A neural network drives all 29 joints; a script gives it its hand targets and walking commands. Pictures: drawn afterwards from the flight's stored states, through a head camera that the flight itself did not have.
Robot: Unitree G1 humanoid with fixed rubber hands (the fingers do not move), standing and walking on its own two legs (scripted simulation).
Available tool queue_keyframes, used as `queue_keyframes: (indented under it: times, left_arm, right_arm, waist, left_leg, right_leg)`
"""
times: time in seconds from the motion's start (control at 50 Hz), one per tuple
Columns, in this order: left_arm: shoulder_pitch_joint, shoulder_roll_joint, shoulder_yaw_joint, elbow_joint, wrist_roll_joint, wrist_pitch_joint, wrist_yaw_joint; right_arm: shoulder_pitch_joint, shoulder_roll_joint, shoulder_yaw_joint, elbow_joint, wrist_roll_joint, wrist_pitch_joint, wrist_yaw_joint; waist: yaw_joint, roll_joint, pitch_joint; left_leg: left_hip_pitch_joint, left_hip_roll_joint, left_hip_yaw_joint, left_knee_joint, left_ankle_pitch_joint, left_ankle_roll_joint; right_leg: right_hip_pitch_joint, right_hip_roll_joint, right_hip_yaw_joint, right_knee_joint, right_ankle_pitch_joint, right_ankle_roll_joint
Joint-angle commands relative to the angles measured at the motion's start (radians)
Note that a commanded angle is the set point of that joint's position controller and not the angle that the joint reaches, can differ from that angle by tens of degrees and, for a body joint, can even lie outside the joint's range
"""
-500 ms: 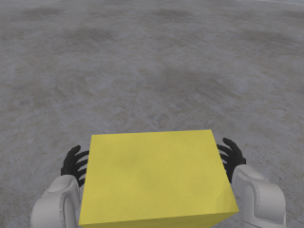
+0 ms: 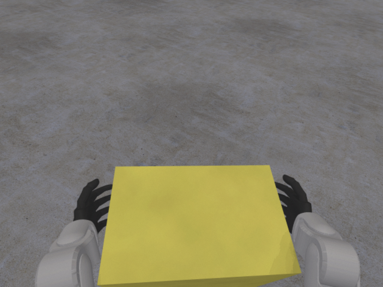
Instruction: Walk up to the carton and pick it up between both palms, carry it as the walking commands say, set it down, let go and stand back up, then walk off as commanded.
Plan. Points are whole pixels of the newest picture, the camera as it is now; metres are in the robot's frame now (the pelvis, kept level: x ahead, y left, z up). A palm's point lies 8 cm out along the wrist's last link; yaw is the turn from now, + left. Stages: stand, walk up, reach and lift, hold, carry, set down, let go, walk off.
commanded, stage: carry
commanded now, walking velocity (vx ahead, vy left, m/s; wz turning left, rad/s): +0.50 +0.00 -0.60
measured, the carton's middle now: (192, 236) +0.23 +0.02 -0.01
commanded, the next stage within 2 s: none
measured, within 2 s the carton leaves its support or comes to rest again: neither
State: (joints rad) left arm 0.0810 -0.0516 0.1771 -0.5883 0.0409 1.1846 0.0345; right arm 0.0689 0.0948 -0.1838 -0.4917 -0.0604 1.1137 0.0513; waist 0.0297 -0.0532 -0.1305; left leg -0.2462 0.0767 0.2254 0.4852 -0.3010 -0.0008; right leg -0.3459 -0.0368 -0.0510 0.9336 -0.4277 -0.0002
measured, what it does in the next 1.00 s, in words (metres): walks ahead, turning right: right foot, then left foot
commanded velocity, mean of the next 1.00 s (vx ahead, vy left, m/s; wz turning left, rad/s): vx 0.29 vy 0.00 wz -0.35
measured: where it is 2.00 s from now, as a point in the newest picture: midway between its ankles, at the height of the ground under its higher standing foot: (215, 209)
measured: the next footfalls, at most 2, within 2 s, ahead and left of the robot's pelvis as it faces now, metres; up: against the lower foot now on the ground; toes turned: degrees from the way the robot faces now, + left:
right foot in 0.22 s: +0.24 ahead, -0.11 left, +0.00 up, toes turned -14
left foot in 0.56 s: +0.51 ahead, +0.07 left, +0.00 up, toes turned -8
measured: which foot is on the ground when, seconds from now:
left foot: down 0.00-0.22, up 0.24-0.54, down 0.56-0.86, up 0.88-1.00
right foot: up 0.00-0.20, down 0.22-0.56, up 0.58-0.82, down 0.84-1.00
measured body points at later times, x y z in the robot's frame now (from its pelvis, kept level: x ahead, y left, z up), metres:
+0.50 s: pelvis +0.31 -0.03 +0.00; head +0.31 -0.02 +0.45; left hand +0.56 +0.13 +0.09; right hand +0.51 -0.25 +0.08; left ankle +0.40 +0.10 -0.72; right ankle +0.20 -0.10 -0.74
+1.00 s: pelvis +0.57 -0.09 +0.00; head +0.59 -0.10 +0.45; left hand +0.86 -0.02 +0.08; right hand +0.71 -0.37 +0.07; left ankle +0.54 +0.06 -0.71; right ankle +0.52 -0.17 -0.74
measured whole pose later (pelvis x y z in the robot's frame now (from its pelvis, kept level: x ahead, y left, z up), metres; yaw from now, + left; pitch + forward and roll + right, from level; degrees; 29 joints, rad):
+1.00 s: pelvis +0.57 -0.09 +0.00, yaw -25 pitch +5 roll -1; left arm 0.09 -0.14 0.18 -0.62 0.09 1.14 0.01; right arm 0.03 0.01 -0.18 -0.54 -0.02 1.19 0.05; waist -0.01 0.03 -0.06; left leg -0.30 0.08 0.09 0.72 -0.49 -0.07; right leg -0.30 -0.02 -0.17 0.49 -0.28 -0.04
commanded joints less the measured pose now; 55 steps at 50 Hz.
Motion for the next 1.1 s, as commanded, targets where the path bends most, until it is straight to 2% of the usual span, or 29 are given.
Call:
queue_keyframes:
  times: [0.0, 0.14, 0.18, 0.2, 0.22, 0.24, 0.28, 0.3, 0.34, 0.46, 0.5, 0.52, 0.54, 0.56, 0.6, 0.64, 0.7, 0.78, 0.8, 0.82, 0.84, 0.86, 0.88, 0.92, 0.96, 1.0, 1.02, 1.06, 1.08]
  left_arm:
    - [-0.4, -0.741, -0.782, -0.079, -0.313, -0.001, -0.135]
    - [-0.325, -0.712, -0.742, -0.126, -0.254, -0.013, -0.08]
    - [-0.271, -0.706, -0.73, -0.158, -0.245, -0.022, -0.071]
    - [-0.278, -0.697, -0.745, -0.157, -0.26, -0.017, -0.076]
    - [-0.279, -0.649, -0.746, -0.149, -0.243, -0.015, -0.072]
    - [-0.288, -0.669, -0.75, -0.13, -0.255, -0.007, -0.073]
    - [-0.253, -0.705, -0.768, -0.1, -0.268, 0.002, -0.084]
    - [-0.275, -0.753, -0.792, -0.107, -0.281, -0.003, -0.092]
    - [-0.412, -0.76, -0.848, -0.186, -0.312, -0.026, -0.101]
    - [-0.307, -0.746, -0.837, -0.112, -0.342, -0.032, -0.137]
    - [-0.287, -0.7, -0.818, -0.113, -0.319, -0.021, -0.123]
    - [-0.274, -0.642, -0.806, -0.095, -0.314, -0.005, -0.114]
    - [-0.362, -0.628, -0.838, -0.144, -0.327, 0.003, -0.11]
    - [-0.355, -0.614, -0.853, -0.16, -0.337, 0.012, -0.113]
    - [-0.395, -0.656, -0.827, -0.126, -0.338, 0.017, -0.132]
    - [-0.33, -0.706, -0.758, -0.058, -0.307, 0.022, -0.134]
    - [-0.284, -0.738, -0.721, -0.028, -0.253, 0.006, -0.115]
    - [-0.243, -0.688, -0.694, -0.04, -0.191, -0.004, -0.076]
    - [-0.242, -0.719, -0.709, -0.073, -0.205, -0.01, -0.079]
    - [-0.254, -0.72, -0.724, -0.091, -0.203, -0.008, -0.076]
    - [-0.248, -0.696, -0.733, -0.082, -0.215, 0.0, -0.074]
    - [-0.244, -0.715, -0.737, -0.087, -0.22, -0.009, -0.074]
    - [-0.249, -0.749, -0.736, -0.073, -0.23, -0.008, -0.073]
    - [-0.264, -0.755, -0.735, -0.091, -0.245, -0.008, -0.088]
    - [-0.319, -0.763, -0.76, -0.101, -0.266, -0.013, -0.107]
    - [-0.374, -0.803, -0.837, -0.171, -0.331, -0.03, -0.117]
    - [-0.382, -0.784, -0.847, -0.157, -0.33, -0.028, -0.121]
    - [-0.356, -0.766, -0.862, -0.151, -0.339, -0.022, -0.127]
    - [-0.411, -0.755, -0.871, -0.171, -0.353, -0.013, -0.131]
  right_arm:
    - [-0.441, 0.682, 0.802, -0.229, 0.297, 0.039, 0.011]
    - [-0.395, 0.667, 0.842, -0.238, 0.356, 0.054, 0.035]
    - [-0.397, 0.662, 0.864, -0.279, 0.379, 0.053, 0.036]
    - [-0.437, 0.619, 0.843, -0.288, 0.36, 0.052, 0.037]
    - [-0.385, 0.608, 0.84, -0.255, 0.343, 0.055, 0.038]
    - [-0.395, 0.608, 0.84, -0.245, 0.337, 0.064, 0.042]
    - [-0.363, 0.64, 0.806, -0.206, 0.316, 0.047, 0.039]
    - [-0.4, 0.693, 0.816, -0.209, 0.331, 0.039, 0.046]
    - [-0.288, 0.733, 0.778, -0.096, 0.287, 0.035, 0.052]
    - [-0.366, 0.657, 0.824, -0.26, 0.25, 0.004, -0.004]
    - [-0.332, 0.621, 0.811, -0.236, 0.266, 0.02, 0.002]
    - [-0.238, 0.574, 0.764, -0.159, 0.24, 0.034, -0.009]
    - [-0.238, 0.559, 0.753, -0.12, 0.238, 0.042, -0.006]
    - [-0.187, 0.555, 0.728, -0.113, 0.231, 0.043, -0.008]
    - [-0.287, 0.625, 0.778, -0.176, 0.25, 0.05, -0.002]
    - [-0.388, 0.65, 0.799, -0.234, 0.288, 0.058, 0.003]
    - [-0.458, 0.682, 0.858, -0.272, 0.341, 0.063, 0.019]
    - [-0.455, 0.636, 0.866, -0.255, 0.376, 0.064, 0.037]
    - [-0.464, 0.677, 0.888, -0.267, 0.389, 0.061, 0.041]
    - [-0.466, 0.669, 0.886, -0.283, 0.39, 0.058, 0.042]
    - [-0.428, 0.624, 0.856, -0.254, 0.358, 0.069, 0.037]
    - [-0.448, 0.624, 0.874, -0.288, 0.368, 0.074, 0.039]
    - [-0.442, 0.658, 0.874, -0.257, 0.373, 0.076, 0.046]
    - [-0.441, 0.7, 0.89, -0.252, 0.37, 0.066, 0.04]
    - [-0.425, 0.709, 0.864, -0.217, 0.333, 0.06, 0.036]
    - [-0.356, 0.727, 0.826, -0.239, 0.304, 0.043, 0.028]
    - [-0.339, 0.722, 0.823, -0.206, 0.285, 0.045, 0.023]
    - [-0.317, 0.68, 0.786, -0.212, 0.27, 0.032, 0.014]
    - [-0.328, 0.672, 0.781, -0.208, 0.266, 0.037, 0.01]
  waist:
    - [-0.05, 0.132, 0.01]
    - [-0.033, 0.228, -0.117]
    - [0.013, 0.124, -0.199]
    - [0.051, 0.055, -0.246]
    - [0.017, -0.117, -0.195]
    - [0.013, -0.193, -0.182]
    - [-0.001, 0.09, -0.176]
    - [-0.001, 0.106, -0.181]
    - [-0.011, 0.034, -0.069]
    - [-0.004, -0.242, -0.048]
    - [-0.024, -0.08, -0.104]
    - [-0.059, 0.075, -0.161]
    - [-0.07, 0.343, -0.193]
    - [-0.061, 0.369, -0.187]
    - [-0.057, 0.202, -0.119]
    - [-0.049, 0.124, -0.053]
    - [-0.024, 0.144, -0.05]
    - [-0.023, 0.213, -0.048]
    - [-0.009, 0.166, -0.15]
    - [-0.002, 0.134, -0.207]
    - [0.0, 0.01, -0.243]
    - [0.005, -0.162, -0.256]
    - [-0.005, -0.11, -0.254]
    - [-0.019, -0.094, -0.167]
    - [-0.024, -0.087, -0.161]
    - [-0.052, -0.086, -0.216]
    - [-0.041, -0.061, -0.213]
    - [-0.022, 0.153, -0.216]
    - [-0.024, 0.18, -0.161]
  left_leg:
    - [0.273, 0.317, -0.264, -0.317, 0.22, 0.071]
    - [0.357, 0.227, 0.011, -0.08, 0.846, -0.013]
    - [0.232, 0.158, 0.086, 0.271, 0.928, -0.056]
    - [-0.031, 0.126, 0.06, 0.488, 0.681, -0.076]
    - [-0.34, -0.018, 0.004, 0.742, 0.026, -0.097]
    - [-0.494, -0.083, -0.136, 0.954, -0.249, -0.089]
    - [-0.498, 0.036, -0.243, 0.827, -0.165, -0.08]
    - [-0.465, 0.051, -0.252, 0.71, -0.109, -0.072]
    - [-0.37, 0.058, -0.226, 0.476, -0.087, -0.071]
    - [-0.096, -0.069, -0.052, 0.03, 0.118, -0.067]
    - [0.182, -0.059, -0.032, -0.085, 0.214, -0.06]
    - [0.435, 0.074, -0.18, -0.119, 0.129, -0.011]
    - [0.56, 0.394, -0.503, -0.22, 0.154, 0.063]
    - [0.508, 0.444, -0.67, -0.264, 0.223, 0.124]
    - [0.302, 0.413, -0.485, -0.275, 0.177, 0.142]
    - [0.23, 0.331, -0.331, -0.308, 0.238, 0.089]
    - [0.122, 0.238, -0.113, -0.252, 0.452, 0.032]
    - [0.202, 0.181, -0.028, -0.087, 0.671, 0.0]
    - [0.172, 0.15, 0.0, 0.022, 0.689, -0.021]
    - [0.074, 0.13, 0.006, 0.144, 0.56, -0.056]
    - [-0.106, 0.063, -0.017, 0.284, 0.291, -0.087]
    - [-0.224, 0.007, -0.049, 0.442, -0.073, -0.102]
    - [-0.276, 0.0, -0.119, 0.426, -0.267, -0.086]
    - [-0.287, 0.016, -0.178, 0.273, -0.254, -0.068]
    - [-0.143, 0.012, -0.161, 0.111, -0.164, -0.057]
    - [0.041, 0.02, -0.121, -0.204, 0.149, -0.062]
    - [0.183, 0.032, -0.115, -0.142, 0.286, -0.061]
    - [0.293, 0.149, -0.17, -0.013, 1.027, -0.04]
    - [0.274, 0.14, -0.138, 0.028, 1.141, -0.036]
  right_leg:
    - [-0.317, -0.083, 0.004, 0.038, 0.099, 0.006]
    - [-0.049, 0.08, -0.173, -0.375, 0.181, -0.02]
    - [0.268, 0.137, -0.211, -0.487, 0.31, -0.058]
    - [0.504, 0.025, -0.034, -0.5, 0.26, -0.127]
    - [0.606, -0.24, 0.438, -0.558, 0.462, -0.251]
    - [0.628, -0.322, 0.658, -0.603, 0.748, -0.375]
    - [0.52, -0.305, 0.467, -0.632, 0.629, -0.279]
    - [0.486, -0.281, 0.407, -0.652, 0.567, -0.24]
    - [0.309, -0.24, 0.314, -0.67, 0.524, -0.206]
    - [0.181, -0.125, 0.143, -0.685, 0.55, -0.123]
    - [0.066, -0.068, 0.069, -0.504, 0.552, -0.073]
    - [-0.137, -0.025, 0.019, -0.29, 0.419, -0.04]
    - [-0.352, 0.068, -0.095, 0.01, 0.017, 0.01]
    - [-0.342, 0.034, 0.014, 0.188, -0.094, 0.002]
    - [-0.328, -0.081, 0.071, 0.234, -0.008, -0.008]
    - [-0.261, -0.088, 0.031, 0.068, 0.036, -0.001]
    - [-0.063, -0.047, -0.028, -0.209, 0.127, 0.016]
    - [0.024, 0.042, -0.13, -0.496, 0.315, 0.007]
    - [0.189, 0.043, -0.145, -0.533, 0.407, 0.002]
    - [0.335, -0.035, -0.08, -0.487, 0.599, -0.017]
    - [0.475, -0.209, 0.119, -0.458, 0.975, -0.084]
    - [0.576, -0.315, 0.262, -0.449, 1.36, -0.208]
    - [0.589, -0.337, 0.276, -0.451, 1.407, -0.227]
    - [0.521, -0.302, 0.191, -0.505, 1.264, -0.155]
    - [0.403, -0.238, 0.1, -0.508, 1.053, -0.107]
    - [0.38, -0.183, 0.015, -0.437, 0.975, -0.042]
    - [0.225, -0.175, 0.004, -0.445, 0.924, 0.0]
    - [0.126, -0.102, -0.057, -0.384, 0.65, 0.042]
    - [0.112, -0.084, -0.084, -0.398, 0.599, 0.065]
